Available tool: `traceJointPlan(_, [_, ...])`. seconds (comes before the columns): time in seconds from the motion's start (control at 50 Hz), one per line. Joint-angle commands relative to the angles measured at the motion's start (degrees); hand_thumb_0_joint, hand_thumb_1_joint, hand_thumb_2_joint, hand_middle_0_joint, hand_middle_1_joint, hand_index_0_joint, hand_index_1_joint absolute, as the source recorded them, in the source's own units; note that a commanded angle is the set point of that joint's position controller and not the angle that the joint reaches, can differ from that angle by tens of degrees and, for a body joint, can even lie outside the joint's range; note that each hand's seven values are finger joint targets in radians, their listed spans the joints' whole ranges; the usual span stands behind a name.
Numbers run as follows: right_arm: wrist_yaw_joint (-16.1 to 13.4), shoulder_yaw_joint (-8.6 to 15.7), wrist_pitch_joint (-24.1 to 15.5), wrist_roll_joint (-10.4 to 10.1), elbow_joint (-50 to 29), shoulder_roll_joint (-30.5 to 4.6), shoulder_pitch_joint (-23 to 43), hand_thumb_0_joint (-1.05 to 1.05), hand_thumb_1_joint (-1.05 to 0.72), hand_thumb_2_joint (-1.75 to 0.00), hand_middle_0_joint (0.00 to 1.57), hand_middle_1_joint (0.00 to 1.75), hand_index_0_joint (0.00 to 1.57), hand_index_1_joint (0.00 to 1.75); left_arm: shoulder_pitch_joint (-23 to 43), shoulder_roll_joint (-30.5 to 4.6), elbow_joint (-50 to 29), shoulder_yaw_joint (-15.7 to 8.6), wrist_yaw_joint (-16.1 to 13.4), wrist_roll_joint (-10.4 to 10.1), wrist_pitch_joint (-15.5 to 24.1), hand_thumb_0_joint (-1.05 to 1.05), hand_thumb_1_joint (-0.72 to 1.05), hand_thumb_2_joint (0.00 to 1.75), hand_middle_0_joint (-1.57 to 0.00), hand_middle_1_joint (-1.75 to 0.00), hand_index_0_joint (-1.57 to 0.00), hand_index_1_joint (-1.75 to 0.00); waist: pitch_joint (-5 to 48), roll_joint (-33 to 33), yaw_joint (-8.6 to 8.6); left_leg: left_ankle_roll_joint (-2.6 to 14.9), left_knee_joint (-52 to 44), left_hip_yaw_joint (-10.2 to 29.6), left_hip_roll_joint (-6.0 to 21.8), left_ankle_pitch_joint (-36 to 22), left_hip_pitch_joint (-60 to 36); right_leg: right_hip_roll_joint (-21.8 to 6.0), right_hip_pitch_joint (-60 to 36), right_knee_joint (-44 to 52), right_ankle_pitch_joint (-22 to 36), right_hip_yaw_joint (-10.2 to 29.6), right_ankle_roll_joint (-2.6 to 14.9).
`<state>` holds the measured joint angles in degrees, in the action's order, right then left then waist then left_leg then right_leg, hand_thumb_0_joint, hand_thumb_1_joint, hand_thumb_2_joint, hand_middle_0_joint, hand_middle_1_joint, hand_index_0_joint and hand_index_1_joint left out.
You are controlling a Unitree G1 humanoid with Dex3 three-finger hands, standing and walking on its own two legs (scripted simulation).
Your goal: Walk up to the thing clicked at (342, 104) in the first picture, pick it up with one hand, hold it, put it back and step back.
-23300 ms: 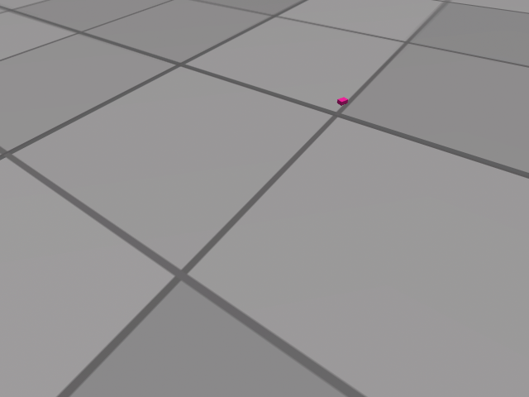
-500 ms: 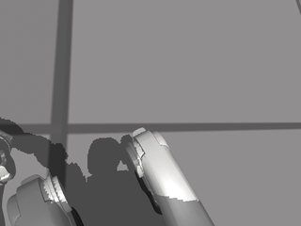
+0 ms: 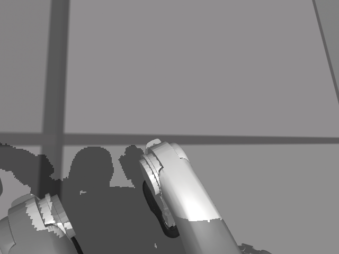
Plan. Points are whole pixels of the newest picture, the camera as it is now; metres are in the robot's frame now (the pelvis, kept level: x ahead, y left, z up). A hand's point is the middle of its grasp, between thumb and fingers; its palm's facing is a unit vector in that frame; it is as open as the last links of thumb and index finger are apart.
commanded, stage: rest palm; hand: left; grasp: from above
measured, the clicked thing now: out of the picture +0.45 +0.29 -0.31
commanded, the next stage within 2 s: close in 0.76 s
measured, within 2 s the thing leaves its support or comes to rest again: neither
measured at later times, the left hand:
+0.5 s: hand out of the picture +0.45 +0.28 -0.26, palm faces -0.21 -0.36 -0.91, open 12.3 cm
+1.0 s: hand out of the picture +0.45 +0.29 -0.29, palm faces -0.23 -0.35 -0.91, open 12.3 cm
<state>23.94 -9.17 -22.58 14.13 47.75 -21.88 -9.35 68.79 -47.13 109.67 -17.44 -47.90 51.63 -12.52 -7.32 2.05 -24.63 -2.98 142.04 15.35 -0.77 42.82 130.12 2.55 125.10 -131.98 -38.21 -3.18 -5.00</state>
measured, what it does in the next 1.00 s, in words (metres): stands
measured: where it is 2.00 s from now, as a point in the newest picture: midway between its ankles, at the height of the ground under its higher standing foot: (126, 246)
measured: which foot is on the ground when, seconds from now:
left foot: down 0.00-1.00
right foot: down 0.00-1.00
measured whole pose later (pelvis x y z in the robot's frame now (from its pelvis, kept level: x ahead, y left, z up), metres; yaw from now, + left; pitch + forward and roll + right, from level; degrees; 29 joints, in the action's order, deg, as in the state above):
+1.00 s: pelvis -0.01 +0.01 -0.01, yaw -3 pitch +25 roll -18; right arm 25.0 -18.7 -22.8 14.1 40.2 -24.0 -8.1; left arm 70.4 -55.8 107.5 -12.4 -47.4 46.3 -10.2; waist -17.1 8.8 -26.5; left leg -1.6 146.4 18.9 -1.5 42.0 130.7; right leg 1.5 122.5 -132.5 -36.6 -6.8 -5.2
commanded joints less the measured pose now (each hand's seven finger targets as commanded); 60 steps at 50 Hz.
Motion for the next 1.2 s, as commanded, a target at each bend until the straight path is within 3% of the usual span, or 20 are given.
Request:
traceJointPlan(0.0, [0.4, 2.67, 0.22, -0.34, 1.15, -17.38, -13.96, 0.0, -0.91, -0.91, 0.2, 0.3, 0.2, 0.3, 13.39, -8.11, -4.85, 2.71, -0.67, -1.73, -0.5, 0.0, -0.31, 0.81, -0.27, -0.97, -0.29, -0.95, 34.29, -19.82, -3.78, 3.31, -14.88, -7.88, 1.43, -15.33, -24.47, 0.5, -20.26, 11.6, 18.44, -10.68, 5.31])
traceJointPlan(0.08, [0.22, 1.59, -0.15, -0.05, 0.32, -17.58, -13.26, 0.0, -0.91, -0.91, 0.2, 0.3, 0.2, 0.3, 15.43, -9.0, -7.44, 4.77, 0.03, -1.83, 1.51, 0.0, -0.34, 0.84, -0.27, -0.96, -0.28, -0.95, 34.47, -22.99, -4.54, 2.67, -14.47, -6.96, 1.74, -15.63, -26.95, 0.07, -19.8, 10.06, 18.17, -11.41, 5.61])
traceJointPlan(0.18, [0.27, 1.12, -0.49, 0.4, 0.69, -19.16, -13.46, 0.0, -0.91, -0.91, 0.2, 0.3, 0.2, 0.3, 17.14, -12.61, -7.74, 4.06, -1.98, 0.13, 3.84, 0.0, -0.38, 0.86, -0.26, -0.96, -0.25, -0.96, 32.85, -28.14, -4.53, 2.17, -14.75, -6.8, 1.88, -11.78, -29.38, -0.12, -19.46, 9.85, 14.29, -12.11, 6.2])
traceJointPlan(0.24, [0.75, 0.83, -0.58, 0.87, -0.93, -20.01, -12.33, 0.0, -0.91, -0.91, 0.2, 0.3, 0.2, 0.3, 16.92, -12.51, -6.8, 3.68, -3.8, -1.56, 4.38, 0.0, -0.36, 0.89, -0.27, -0.97, -0.27, -0.97, 30.48, -28.66, -4.97, 2.41, -14.45, -6.11, 1.49, -10.78, -31.57, -0.76, -19.34, 9.01, 12.67, -12.98, 5.99])
traceJointPlan(0.26, [0.71, 0.49, -0.54, 0.92, -0.64, -20.6, -12.28, 0.0, -0.91, -0.91, 0.2, 0.3, 0.2, 0.3, 16.76, -14.08, -6.29, 3.27, -4.47, -0.97, 4.59, 0.0, -0.35, 0.9, -0.27, -0.98, -0.27, -0.99, 30.92, -28.25, -5.36, 2.49, -14.49, -5.89, 1.71, -10.27, -31.0, -0.21, -19.59, 9.41, 12.73, -13.05, 5.99])
traceJointPlan(0.3, [1.17, -0.01, -0.7, 1.22, -1.8, -20.73, -11.51, 0.0, -0.91, -0.91, 0.2, 0.3, 0.2, 0.3, 16.75, -13.32, -5.43, 3.45, -5.11, -3.02, 4.63, 0.0, -0.3, 0.89, -0.3, -0.99, -0.3, -0.99, 29.04, -27.1, -6.02, 2.72, -13.39, -5.53, 1.21, -10.58, -31.2, -0.92, -19.57, 8.17, 12.43, -13.42, 5.56])
traceJointPlan(0.36, [1.32, -0.89, -0.54, 0.85, -1.64, -21.23, -12.12, 0.0, -0.92, -0.91, 0.2, 0.3, 0.2, 0.3, 16.57, -14.93, -3.84, 3.03, -5.67, -3.18, 4.64, 0.0, -0.3, 0.92, -0.31, -0.99, -0.31, -0.99, 29.33, -24.67, -6.88, 3.01, -12.25, -4.97, 1.55, -12.47, -28.21, -0.71, -20.88, 8.73, 15.4, -12.96, 5.19])
traceJointPlan(0.38, [1.55, -1.13, -0.68, 0.9, -2.48, -21.16, -10.7, 0.0, -0.91, -0.91, 0.2, 0.3, 0.2, 0.3, 15.8, -13.87, -3.17, 3.73, -5.15, -4.21, 4.45, 0.0, -0.29, 0.91, -0.32, -0.99, -0.32, -0.98, 27.68, -24.42, -6.84, 2.88, -11.82, -4.95, 1.38, -12.71, -27.91, -1.08, -20.17, 8.11, 15.38, -13.07, 4.94])
traceJointPlan(0.46, [1.48, -1.92, -0.25, 0.59, -2.64, -21.89, -11.3, 0.0, -0.91, -0.91, 0.2, 0.3, 0.2, 0.3, 14.87, -15.09, -1.99, 4.45, -3.5, -3.82, 3.69, 0.0, -0.29, 0.89, -0.3, -1.0, -0.31, -0.99, 27.3, -23.99, -7.03, 2.52, -12.67, -4.46, 1.84, -13.28, -27.0, -0.41, -20.94, 8.68, 16.72, -13.01, 4.78])
traceJointPlan(0.52, [1.69, -2.53, -0.42, 0.61, -3.76, -21.74, -10.7, 0.0, -0.91, -0.91, 0.2, 0.3, 0.2, 0.3, 14.68, -13.97, -3.12, 5.47, -2.46, -4.49, 3.0, 0.0, -0.31, 0.88, -0.27, -1.02, -0.28, -1.01, 26.71, -24.22, -7.04, 2.25, -12.64, -3.92, 1.87, -14.79, -27.87, -0.61, -21.45, 7.56, 18.14, -13.41, 4.66])
traceJointPlan(0.58, [1.63, -2.27, 0.01, 0.06, -3.14, -22.28, -11.5, 0.0, -0.91, -0.91, 0.2, 0.3, 0.2, 0.3, 13.76, -15.37, -3.5, 6.04, -2.06, -3.16, 2.22, 0.0, -0.35, 0.87, -0.25, -1.02, -0.26, -1.01, 26.76, -25.14, -6.96, 2.34, -13.43, -3.79, 2.02, -13.38, -26.88, -0.11, -21.34, 8.39, 17.3, -13.31, 4.88])
traceJointPlan(0.66, [1.62, -2.48, -0.21, -0.06, -4.82, -22.59, -10.94, 0.0, -0.91, -0.91, 0.2, 0.3, 0.2, 0.3, 15.17, -13.66, -6.05, 6.45, -1.96, -5.91, 1.95, 0.0, -0.38, 0.9, -0.23, -1.01, -0.23, -1.01, 26.54, -24.43, -7.48, 2.3, -12.82, -2.71, 2.23, -13.93, -27.82, -0.43, -21.13, 7.31, 17.81, -13.69, 4.8])
traceJointPlan(0.84, [0.98, -3.83, -0.07, -0.24, -4.98, -22.6, -11.39, 0.0, -0.91, -0.91, 0.2, 0.3, 0.2, 0.3, 16.26, -16.55, -7.81, 7.04, -1.18, -4.68, 2.7, 0.0, -0.39, 0.93, -0.23, -1.02, -0.22, -1.02, 26.62, -25.49, -8.12, 2.27, -12.91, -3.02, 2.47, -13.35, -28.01, -0.05, -21.85, 8.38, 17.19, -13.84, 4.99])
traceJointPlan(0.88, [0.93, -4.25, -0.24, -0.21, -4.93, -22.41, -10.89, 0.0, -0.9, -0.9, 0.2, 0.3, 0.2, 0.3, 16.36, -17.08, -7.48, 6.88, -1.47, -4.55, 2.7, 0.0, -0.23, 0.84, -0.35, -0.94, -0.35, -0.93, 25.49, -25.99, -8.19, 2.14, -12.77, -3.24, 2.32, -12.95, -27.87, -0.19, -21.5, 8.35, 17.06, -13.94, 4.98])
traceJointPlan(0.94, [0.83, -4.23, -0.25, -0.14, -4.88, -22.93, -10.33, 0.0, -0.9, -0.9, 0.2, 0.3, 0.2, 0.3, 16.51, -17.7, -7.37, 6.83, -1.85, -4.68, 2.72, 0.0, -0.15, 0.8, -0.4, -0.9, -0.41, -0.9, 24.33, -26.79, -8.17, 2.0, -13.12, -2.97, 2.69, -12.07, -28.22, -0.15, -20.97, 8.34, 16.27, -14.27, 5.04])
traceJointPlan(1.04, [0.7, -4.49, -0.06, -0.41, -5.36, -23.5, -11.37, 0.0, -0.9, -0.9, 0.2, 0.3, 0.2, 0.3, 16.75, -18.88, -7.17, 6.84, -1.97, -4.13, 2.3, 0.0, -0.08, 0.7, -0.44, -0.84, -0.45, -0.82, 25.4, -25.96, -8.82, 2.2, -13.12, -2.54, 2.9, -13.24, -28.02, -0.09, -22.25, 9.21, 17.29, -14.32, 4.89])
traceJointPlan(1.06, [0.99, -4.74, -0.11, -0.17, -6.49, -23.06, -10.89, 0.0, -0.9, -0.9, 0.2, 0.3, 0.2, 0.3, 17.78, -17.81, -8.62, 7.0, -1.96, -5.36, 2.4, 0.0, -0.07, 0.68, -0.46, -0.82, -0.47, -0.8, 24.62, -26.07, -8.9, 2.16, -12.65, -2.16, 2.63, -14.0, -28.72, -0.72, -21.6, 7.97, 17.37, -14.52, 4.77])
traceJointPlan(1.08, [0.84, -4.88, -0.05, -0.23, -5.4, -23.64, -11.21, 0.0, -0.9, -0.9, 0.2, 0.3, 0.2, 0.3, 16.69, -18.76, -7.33, 7.0, -2.14, -4.75, 2.39, 0.0, -0.07, 0.65, -0.44, -0.82, -0.46, -0.8, 24.58, -26.5, -9.06, 2.04, -13.14, -2.24, 2.97, -13.73, -28.7, -0.12, -21.9, 8.59, 17.79, -14.49, 4.8])
traceJointPlan(1.16, [1.03, -5.13, -0.15, -0.07, -7.03, -23.83, -10.39, 0.0, -0.89, -0.9, 0.2, 0.3, 0.2, 0.3, 16.82, -18.86, -8.2, 6.53, -2.06, -6.89, 2.11, 0.0, -0.02, 0.6, -0.47, -0.79, -0.5, -0.76, 23.39, -25.68, -9.09, 2.34, -12.22, -2.19, 2.66, -13.82, -28.79, -0.61, -21.7, 7.62, 17.22, -14.65, 4.56])
traceJointPlan(1.18, [0.81, -5.15, 0.07, -0.34, -6.21, -24.09, -11.45, 0.0, -0.9, -0.9, 0.2, 0.3, 0.2, 0.3, 16.32, -20.04, -7.16, 6.34, -2.19, -5.83, 2.06, 0.0, 0.0, 0.59, -0.48, -0.8, -0.51, -0.76, 24.17, -25.77, -9.29, 2.32, -12.67, -2.31, 2.95, -13.78, -28.25, -0.13, -22.56, 8.61, 17.78, -14.34, 4.62])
